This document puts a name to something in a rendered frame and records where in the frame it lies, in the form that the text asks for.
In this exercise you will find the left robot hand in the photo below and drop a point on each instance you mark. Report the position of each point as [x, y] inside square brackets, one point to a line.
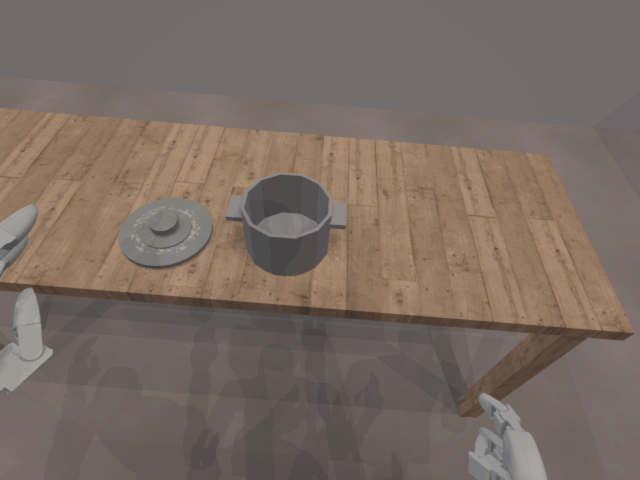
[19, 361]

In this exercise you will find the table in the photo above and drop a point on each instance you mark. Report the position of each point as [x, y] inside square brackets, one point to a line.
[435, 235]

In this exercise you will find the pot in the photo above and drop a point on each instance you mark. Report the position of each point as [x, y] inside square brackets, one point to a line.
[286, 220]

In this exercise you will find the right robot hand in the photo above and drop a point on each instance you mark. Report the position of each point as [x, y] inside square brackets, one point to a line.
[516, 457]

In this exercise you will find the lid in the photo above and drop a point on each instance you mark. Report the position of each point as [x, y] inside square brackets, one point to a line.
[144, 248]

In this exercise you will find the knob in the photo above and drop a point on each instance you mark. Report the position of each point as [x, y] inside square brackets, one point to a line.
[163, 223]

